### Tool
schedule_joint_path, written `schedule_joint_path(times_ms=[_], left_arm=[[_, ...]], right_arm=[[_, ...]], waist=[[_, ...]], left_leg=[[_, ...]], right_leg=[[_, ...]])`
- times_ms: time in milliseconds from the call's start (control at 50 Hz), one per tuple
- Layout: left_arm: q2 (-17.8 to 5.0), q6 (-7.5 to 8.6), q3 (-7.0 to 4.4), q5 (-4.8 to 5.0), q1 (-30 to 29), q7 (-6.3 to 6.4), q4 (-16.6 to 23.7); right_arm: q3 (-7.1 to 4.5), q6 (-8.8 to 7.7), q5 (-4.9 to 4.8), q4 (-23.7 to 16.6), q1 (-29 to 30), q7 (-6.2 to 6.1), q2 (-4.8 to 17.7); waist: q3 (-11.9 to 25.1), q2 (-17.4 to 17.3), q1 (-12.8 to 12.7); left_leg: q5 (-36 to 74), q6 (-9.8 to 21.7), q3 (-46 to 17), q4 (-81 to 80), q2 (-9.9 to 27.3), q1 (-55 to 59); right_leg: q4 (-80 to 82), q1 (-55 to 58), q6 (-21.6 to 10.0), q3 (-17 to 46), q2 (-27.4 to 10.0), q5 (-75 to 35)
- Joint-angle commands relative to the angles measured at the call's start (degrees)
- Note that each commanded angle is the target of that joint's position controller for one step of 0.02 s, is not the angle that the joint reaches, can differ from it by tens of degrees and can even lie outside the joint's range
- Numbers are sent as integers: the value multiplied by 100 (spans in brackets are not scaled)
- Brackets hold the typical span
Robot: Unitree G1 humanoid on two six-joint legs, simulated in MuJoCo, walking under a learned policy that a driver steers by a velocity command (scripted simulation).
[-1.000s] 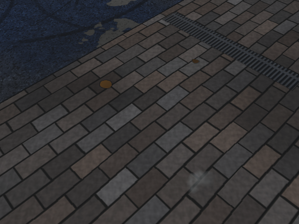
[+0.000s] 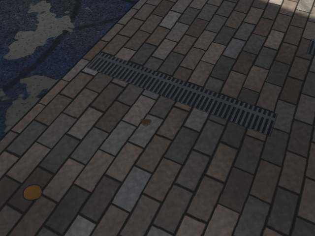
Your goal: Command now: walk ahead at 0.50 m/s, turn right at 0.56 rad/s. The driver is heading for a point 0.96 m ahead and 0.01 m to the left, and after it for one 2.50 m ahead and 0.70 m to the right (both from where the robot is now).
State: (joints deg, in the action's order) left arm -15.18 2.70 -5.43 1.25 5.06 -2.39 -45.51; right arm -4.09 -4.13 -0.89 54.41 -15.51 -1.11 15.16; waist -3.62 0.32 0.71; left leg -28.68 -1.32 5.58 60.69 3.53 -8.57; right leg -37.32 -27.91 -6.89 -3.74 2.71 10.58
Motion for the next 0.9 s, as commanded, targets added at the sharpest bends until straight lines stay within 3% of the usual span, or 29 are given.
schedule_joint_path(times_ms=[20,40,60,100,160,220,260,320,380,400,420,440,460,480,500,520,540,560,580,640,680,760,840,900], left_arm=[[-915,131,-238,-33,1476,84,-3],[-724,156,-179,-26,1003,79,108],[-547,170,-111,-57,724,100,218],[-606,179,-94,-74,650,160,287],[-816,194,-127,-69,936,280,209],[-798,166,-105,-50,1172,317,111],[-811,170,-97,-49,1397,298,14],[-809,156,-86,-30,1639,285,-132],[-885,80,-110,-47,1733,333,-213],[-929,56,-120,-52,1645,343,-196],[-912,35,-102,-52,1520,345,-159],[-767,34,-29,-87,1414,335,-73],[-370,96,97,-125,1977,312,12],[-257,177,159,-13,2231,284,-76],[-786,242,53,76,1769,261,12],[-842,275,50,108,1205,250,173],[-782,282,52,34,924,259,248],[-758,252,13,-46,921,276,239],[-660,213,15,-56,1065,277,210],[-438,130,65,-79,1062,299,229],[-395,132,94,-112,693,303,347],[-238,192,176,-90,-39,233,505],[-265,238,207,-24,-697,121,727],[-410,290,179,-18,-779,26,838]], right_arm=[[-42,-551,-197,-907,693,123,643],[-82,-551,-46,-825,693,79,668],[-150,-477,41,-794,609,62,778],[-172,-306,87,-812,464,70,703],[-85,-192,162,-951,892,55,465],[-1,-208,133,-1072,1473,117,321],[27,-233,72,-1164,1819,168,322],[19,-273,35,-1304,2130,237,474],[-12,-341,40,-1349,2016,309,626],[-49,-358,41,-1292,1744,312,713],[-129,-371,61,-1119,1156,299,849],[-221,-378,126,-904,241,277,1087],[-337,-363,206,-784,-616,255,1543],[-312,-291,80,-567,-954,297,1359],[-182,-266,-38,-638,-636,299,977],[-121,-219,12,-749,-203,268,789],[-71,-199,89,-795,156,271,699],[-20,-217,148,-833,349,275,565],[-1,-226,178,-825,409,281,543],[-34,-262,110,-725,298,255,705],[-76,-239,91,-661,163,198,853],[-85,-169,16,-530,-160,137,928],[-91,-71,-28,-328,-623,133,974],[-130,34,-44,-253,-666,100,1069]], waist=[[1293,260,-609],[934,-66,-325],[803,-55,-125],[697,-17,82],[470,92,-33],[354,289,-309],[262,370,-502],[113,415,-612],[126,531,-467],[253,603,-294],[600,581,35],[1321,435,443],[2288,-600,457],[2711,-1822,464],[1855,-1119,556],[1160,-652,495],[628,-309,315],[475,-340,137],[446,-458,4],[402,-500,-98],[344,-389,-24],[231,-369,224],[54,-398,458],[56,-500,327]], left_leg=[[369,265,-1084,1693,-16,-3886],[658,245,-1056,1147,186,-3476],[838,198,-1073,792,318,-3020],[990,40,-1002,286,396,-2644],[1834,-176,-769,-778,366,-2666],[3186,-145,-633,-2146,153,-2314],[3731,-90,-581,-2651,21,-2162],[3498,81,-672,-3049,-17,-2488],[2799,336,-655,-3270,-93,-2518],[2573,442,-552,-3334,-205,-2146],[2647,593,-389,-3483,-372,-1320],[2930,876,-722,-3225,-7,136],[2597,1615,-2636,-3167,1264,2389],[1353,2139,-4720,-4119,1969,3213],[306,1847,-4491,-4359,1793,2713],[320,1603,-3711,-4473,1580,1884],[879,1519,-3125,-4665,1353,990],[1374,1449,-2751,-4795,1164,480],[1725,1432,-2503,-4919,1040,159],[2534,1534,-1923,-5216,945,-128],[2939,1526,-1625,-5321,909,-62],[3164,1269,-989,-5335,611,-12],[3074,1241,-1033,-5130,847,563],[3596,1129,-1141,-4743,1122,1117]], right_leg=[[2031,4207,-1388,3652,-1814,-153],[2078,3291,-1199,3064,-1568,-667],[2191,2669,-1117,2681,-1398,-1137],[2382,2056,-1109,2403,-1321,-1543],[2564,1595,-997,1793,-1137,-2022],[2556,1431,-660,1301,-804,-1682],[2602,1504,-583,1363,-876,-1141],[2349,2198,-555,1634,-1193,-1053],[1949,2901,-434,1842,-1504,-1756],[1668,2985,-358,1797,-1477,-2489],[1053,2946,-248,1612,-1263,-3421],[-85,2385,-83,1369,-966,-3348],[-2142,540,295,1017,-244,-1427],[-3491,-848,498,1072,290,2144],[-3957,-1546,432,1356,-83,2061],[-3883,-1685,391,1127,-385,1551],[-3488,-1545,400,943,-629,1135],[-3096,-1257,408,945,-827,859],[-2906,-959,429,923,-915,727],[-2246,-916,581,772,-1040,425],[-1588,-1110,696,712,-1081,-183],[-124,-778,736,483,-878,-1413],[548,-801,670,408,-707,-1493],[848,-720,460,411,-612,-884]])
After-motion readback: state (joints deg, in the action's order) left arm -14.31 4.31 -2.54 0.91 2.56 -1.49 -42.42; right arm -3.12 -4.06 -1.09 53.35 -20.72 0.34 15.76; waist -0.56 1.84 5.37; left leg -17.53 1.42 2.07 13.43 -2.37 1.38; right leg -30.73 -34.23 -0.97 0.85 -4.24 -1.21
